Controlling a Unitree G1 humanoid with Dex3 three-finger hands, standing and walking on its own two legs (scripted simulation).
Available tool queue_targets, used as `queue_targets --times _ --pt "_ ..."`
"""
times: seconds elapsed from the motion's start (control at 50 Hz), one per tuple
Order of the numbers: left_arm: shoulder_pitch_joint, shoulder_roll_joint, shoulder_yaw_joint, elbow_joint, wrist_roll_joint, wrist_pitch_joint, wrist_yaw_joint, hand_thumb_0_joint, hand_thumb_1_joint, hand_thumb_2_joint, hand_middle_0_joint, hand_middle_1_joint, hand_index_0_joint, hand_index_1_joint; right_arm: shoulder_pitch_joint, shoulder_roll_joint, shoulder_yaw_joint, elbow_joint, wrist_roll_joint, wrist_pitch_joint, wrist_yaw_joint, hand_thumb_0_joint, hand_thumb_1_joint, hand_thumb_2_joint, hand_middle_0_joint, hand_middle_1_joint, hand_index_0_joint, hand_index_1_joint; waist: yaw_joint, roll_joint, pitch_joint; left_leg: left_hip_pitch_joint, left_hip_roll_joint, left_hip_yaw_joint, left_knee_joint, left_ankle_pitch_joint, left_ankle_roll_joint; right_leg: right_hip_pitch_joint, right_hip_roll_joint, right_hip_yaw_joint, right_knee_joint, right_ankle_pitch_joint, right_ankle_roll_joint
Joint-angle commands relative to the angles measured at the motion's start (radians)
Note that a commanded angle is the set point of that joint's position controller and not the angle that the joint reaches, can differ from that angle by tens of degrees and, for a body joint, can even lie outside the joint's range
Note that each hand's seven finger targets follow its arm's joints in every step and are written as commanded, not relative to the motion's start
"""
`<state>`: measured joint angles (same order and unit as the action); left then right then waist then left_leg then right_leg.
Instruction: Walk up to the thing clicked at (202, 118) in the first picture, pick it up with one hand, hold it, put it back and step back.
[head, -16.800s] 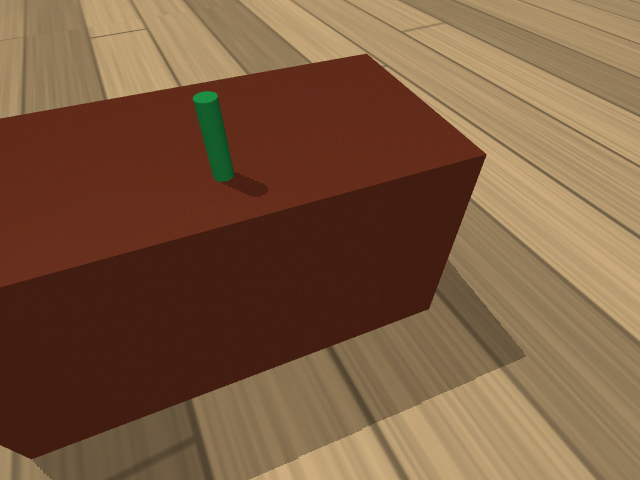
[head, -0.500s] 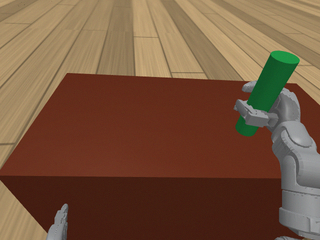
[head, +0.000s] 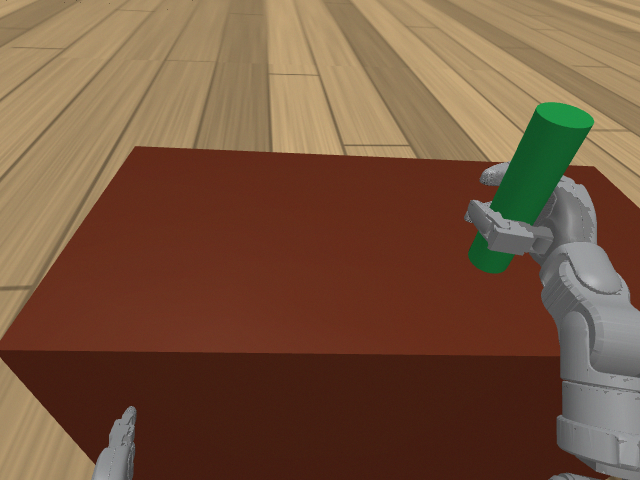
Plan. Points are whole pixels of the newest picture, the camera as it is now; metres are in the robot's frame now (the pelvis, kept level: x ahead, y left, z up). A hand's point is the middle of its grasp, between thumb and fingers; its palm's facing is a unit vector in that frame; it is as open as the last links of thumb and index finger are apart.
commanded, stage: hold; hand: right
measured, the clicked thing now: (519, 198) +0.34 -0.19 +0.25
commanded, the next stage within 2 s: crouch in 1.24 s
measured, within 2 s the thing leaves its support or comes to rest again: neither
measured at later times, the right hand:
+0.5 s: hand (497, 218) +0.34 -0.18 +0.22, palm faces +0.16 +0.99 -0.01, open 6.3 cm
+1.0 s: hand (496, 222) +0.34 -0.17 +0.22, palm faces +0.16 +0.99 +0.00, open 6.3 cm
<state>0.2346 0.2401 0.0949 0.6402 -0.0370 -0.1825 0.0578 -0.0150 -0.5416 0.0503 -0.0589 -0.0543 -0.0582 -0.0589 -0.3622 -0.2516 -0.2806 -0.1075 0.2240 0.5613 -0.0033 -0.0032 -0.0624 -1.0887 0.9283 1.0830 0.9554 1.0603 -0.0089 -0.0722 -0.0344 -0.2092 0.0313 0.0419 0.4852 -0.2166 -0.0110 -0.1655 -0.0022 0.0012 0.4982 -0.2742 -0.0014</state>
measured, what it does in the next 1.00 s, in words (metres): stands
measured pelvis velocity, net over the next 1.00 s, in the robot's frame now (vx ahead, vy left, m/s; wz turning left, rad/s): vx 0.00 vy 0.00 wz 0.00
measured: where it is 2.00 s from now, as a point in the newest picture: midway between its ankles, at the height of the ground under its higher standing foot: outside the picture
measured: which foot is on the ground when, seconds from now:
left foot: down 0.00-1.00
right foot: down 0.00-1.00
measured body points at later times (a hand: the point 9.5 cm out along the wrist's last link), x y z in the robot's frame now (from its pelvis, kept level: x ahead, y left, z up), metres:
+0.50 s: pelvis +0.00 +0.00 +0.00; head -0.03 +0.03 +0.45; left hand +0.18 +0.25 -0.08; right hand +0.33 -0.23 +0.23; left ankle +0.03 +0.13 -0.74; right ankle +0.00 -0.12 -0.74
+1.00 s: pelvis +0.00 +0.00 +0.00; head -0.04 +0.03 +0.45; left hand +0.17 +0.26 -0.07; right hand +0.33 -0.23 +0.22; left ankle +0.03 +0.13 -0.74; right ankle +0.00 -0.12 -0.74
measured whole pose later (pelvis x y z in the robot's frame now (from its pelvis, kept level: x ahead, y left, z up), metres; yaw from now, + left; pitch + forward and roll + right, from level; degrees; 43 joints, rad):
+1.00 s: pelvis +0.00 +0.00 +0.00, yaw +0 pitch -4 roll +0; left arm 0.23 0.23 0.10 0.64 -0.04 -0.18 0.05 -0.02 -0.55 0.05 -0.06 -0.05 -0.06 -0.06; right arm -0.34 -0.24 -0.27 -0.09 0.22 0.55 -0.01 0.00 -0.06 -1.09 0.93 1.08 0.96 1.06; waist -0.01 -0.07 -0.03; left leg -0.20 0.03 0.04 0.48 -0.22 -0.01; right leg -0.15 -0.01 0.00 0.49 -0.27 0.00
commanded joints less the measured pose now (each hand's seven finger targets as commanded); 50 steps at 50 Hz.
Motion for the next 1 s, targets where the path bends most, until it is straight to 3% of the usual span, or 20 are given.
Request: queue_targets --times 0.0,0.06,0.12,0.2,0.22,0.3,0.32,0.38,0.4,0.44,0.48,0.64,0.76,0.82,0.84,0.86,0.9,0.94,0.96,0.98 --pt "-0.146 0.123 0.046 -0.181 0.003 -0.056 0.008 0.000 -0.558 0.055 -0.054 -0.053 -0.051 -0.057 -0.410 -0.196 -0.064 -0.231 0.007 -0.066 0.002 0.000 -0.598 -1.301 1.366 1.407 1.378 1.407 -0.004 0.064 -0.190 0.053 -0.021 0.025 -0.078 0.112 0.009 0.025 0.009 0.001 -0.081 0.143 -0.011" --pt "-0.128 0.121 0.045 -0.161 0.002 -0.054 0.006 0.000 -0.561 0.057 -0.055 -0.053 -0.051 -0.058 -0.384 -0.209 -0.079 -0.224 0.009 -0.064 -0.002 0.000 -0.624 -1.314 1.384 1.421 1.395 1.421 -0.010 0.059 -0.182 0.058 -0.022 0.026 -0.078 0.109 0.010 0.018 0.008 0.001 -0.082 0.142 -0.011" --pt "-0.140 0.117 0.049 -0.178 0.000 -0.055 0.004 0.000 -0.557 0.056 -0.054 -0.053 -0.050 -0.057 -0.385 -0.166 -0.045 -0.234 0.008 -0.062 0.002 0.000 -0.605 -1.322 1.387 1.432 1.400 1.432 0.003 0.073 -0.184 0.047 -0.025 0.027 -0.079 0.107 0.009 0.029 0.006 0.001 -0.086 0.139 -0.012" --pt "-0.106 0.111 0.043 -0.150 0.001 -0.049 0.002 0.000 -0.558 0.055 -0.053 -0.052 -0.049 -0.056 -0.364 -0.205 -0.084 -0.233 0.008 -0.068 0.000 0.000 -0.617 -1.319 1.389 1.429 1.402 1.429 -0.004 0.053 -0.184 0.051 -0.024 0.025 -0.071 0.145 0.010 0.033 0.005 0.002 -0.076 0.179 -0.011" --pt "-0.117 0.128 0.054 -0.174 0.002 -0.050 0.003 0.000 -0.565 0.060 -0.053 -0.051 -0.046 -0.057 -0.362 -0.171 -0.053 -0.250 0.010 -0.073 0.004 0.000 -0.604 -1.320 1.389 1.432 1.402 1.432 0.005 0.063 -0.210 0.059 -0.025 0.026 -0.066 0.169 0.012 0.050 0.002 0.003 -0.076 0.205 -0.010" --pt "-0.115 0.133 0.060 -0.168 0.002 -0.054 0.009 0.000 -0.563 0.059 -0.053 -0.051 -0.047 -0.057 -0.391 -0.182 -0.056 -0.246 0.006 -0.082 -0.004 0.000 -0.629 -1.322 1.400 1.435 1.411 1.435 0.005 0.068 -0.191 0.051 -0.027 0.029 -0.063 0.169 0.013 0.053 -0.003 0.008 -0.076 0.210 -0.008" --pt "-0.108 0.092 0.025 -0.163 0.001 -0.053 0.006 0.000 -0.560 0.058 -0.053 -0.053 -0.049 -0.058 -0.390 -0.155 -0.029 -0.258 0.006 -0.082 0.000 0.000 -0.618 -1.328 1.397 1.438 1.410 1.438 0.008 0.046 -0.173 0.043 -0.024 0.025 -0.071 0.151 0.012 0.050 0.000 0.003 -0.080 0.186 -0.009" --pt "-0.118 0.093 0.025 -0.143 0.003 -0.059 0.010 0.000 -0.559 0.057 -0.054 -0.054 -0.050 -0.058 -0.384 -0.182 -0.052 -0.219 0.001 -0.085 -0.003 0.000 -0.638 -1.313 1.390 1.422 1.401 1.422 0.003 0.051 -0.170 0.046 -0.023 0.024 -0.076 0.128 0.008 0.036 0.003 0.003 -0.077 0.161 -0.013" --pt "-0.139 0.083 0.011 -0.178 0.002 -0.062 0.006 0.000 -0.562 0.058 -0.054 -0.053 -0.049 -0.059 -0.398 -0.149 -0.017 -0.269 0.001 -0.086 0.003 0.000 -0.638 -1.322 1.392 1.429 1.403 1.429 0.005 0.049 -0.205 0.057 -0.023 0.025 -0.073 0.140 0.008 0.047 0.005 0.002 -0.082 0.172 -0.011" --pt "-0.125 0.137 0.065 -0.139 0.003 -0.057 0.011 0.000 -0.557 0.055 -0.054 -0.054 -0.051 -0.057 -0.391 -0.188 -0.057 -0.218 0.003 -0.082 -0.001 0.000 -0.623 -1.327 1.393 1.435 1.406 1.435 0.012 0.056 -0.183 0.046 -0.022 0.023 -0.071 0.161 0.007 0.049 0.006 0.001 -0.073 0.190 -0.013" --pt "-0.116 0.149 0.068 -0.160 0.007 -0.058 0.009 0.000 -0.556 0.055 -0.053 -0.054 -0.050 -0.057 -0.397 -0.210 -0.073 -0.209 -0.001 -0.080 -0.004 0.000 -0.634 -1.322 1.395 1.432 1.406 1.432 0.011 0.075 -0.195 0.058 -0.025 0.026 -0.070 0.170 0.008 0.048 0.004 0.003 -0.071 0.200 -0.012" --pt "-0.116 0.099 0.034 -0.146 0.000 -0.045 -0.003 0.000 -0.561 0.059 -0.052 -0.051 -0.046 -0.057 -0.342 -0.169 -0.050 -0.185 0.002 -0.067 0.001 0.000 -0.584 -1.325 1.388 1.438 1.403 1.438 -0.005 0.063 -0.142 0.045 -0.024 0.025 -0.078 0.137 0.009 0.017 0.004 0.002 -0.083 0.168 -0.011" --pt "-0.156 0.151 0.071 -0.206 0.001 -0.053 0.002 0.000 -0.561 0.057 -0.054 -0.053 -0.049 -0.058 -0.387 -0.174 -0.050 -0.256 0.007 -0.083 0.004 0.000 -0.635 -1.326 1.398 1.435 1.409 1.435 0.007 0.082 -0.225 0.075 -0.025 0.024 -0.068 0.184 0.010 0.067 -0.001 0.003 -0.075 0.217 -0.009" --pt "-0.168 0.050 -0.021 -0.184 -0.003 -0.058 -0.005 0.000 -0.561 0.059 -0.054 -0.053 -0.048 -0.059 -0.416 -0.128 -0.007 -0.279 0.009 -0.091 0.005 0.000 -0.624 -1.312 1.388 1.422 1.399 1.422 -0.008 0.053 -0.189 0.060 -0.025 0.025 -0.078 0.129 0.009 0.045 0.002 0.001 -0.086 0.163 -0.010" --pt "-0.130 0.115 0.054 -0.144 -0.002 -0.053 0.005 0.000 -0.559 0.056 -0.054 -0.053 -0.049 -0.057 -0.386 -0.183 -0.059 -0.204 0.004 -0.086 -0.003 0.000 -0.616 -1.318 1.390 1.429 1.402 1.429 0.005 0.051 -0.176 0.046 -0.027 0.024 -0.078 0.125 0.011 0.039 -0.001 0.005 -0.086 0.159 -0.010" --pt "-0.175 0.150 0.067 -0.206 -0.001 -0.059 0.008 0.000 -0.557 0.056 -0.053 -0.052 -0.049 -0.056 -0.392 -0.188 -0.052 -0.230 0.005 -0.088 -0.003 0.000 -0.607 -1.313 1.387 1.426 1.400 1.425 0.009 0.057 -0.199 0.057 -0.026 0.023 -0.082 0.118 0.009 0.048 0.000 0.005 -0.090 0.147 -0.012" --pt "-0.129 0.117 0.041 -0.186 0.003 -0.055 0.000 0.000 -0.555 0.053 -0.053 -0.053 -0.050 -0.056 -0.401 -0.165 -0.032 -0.237 -0.003 -0.090 0.000 0.000 -0.615 -1.319 1.391 1.430 1.404 1.430 0.011 0.055 -0.202 0.058 -0.024 0.024 -0.078 0.149 0.010 0.052 0.001 0.002 -0.084 0.179 -0.010" --pt "-0.099 0.114 0.048 -0.136 0.001 -0.049 0.002 0.000 -0.559 0.056 -0.052 -0.051 -0.047 -0.056 -0.389 -0.201 -0.076 -0.212 0.003 -0.089 -0.007 0.000 -0.618 -1.320 1.398 1.434 1.409 1.434 -0.002 0.071 -0.173 0.051 -0.022 0.021 -0.083 0.136 0.008 0.036 0.006 -0.003 -0.082 0.160 -0.016" --pt "-0.095 0.116 0.055 -0.113 0.000 -0.050 0.000 0.000 -0.555 0.053 -0.053 -0.053 -0.050 -0.056 -0.372 -0.188 -0.063 -0.195 0.004 -0.090 -0.005 0.000 -0.627 -1.320 1.399 1.434 1.410 1.434 0.008 0.043 -0.146 0.040 -0.025 0.022 -0.082 0.123 0.011 0.035 0.004 -0.003 -0.089 0.146 -0.012" --pt "-0.155 0.104 0.035 -0.194 0.005 -0.059 -0.002 0.000 -0.556 0.055 -0.054 -0.053 -0.050 -0.057 -0.452 -0.163 -0.027 -0.289 0.001 -0.103 -0.002 0.000 -0.612 -1.328 1.394 1.438 1.407 1.437 0.014 0.032 -0.242 0.070 -0.022 0.022 -0.078 0.155 0.010 0.068 0.006 -0.001 -0.085 0.177 -0.010"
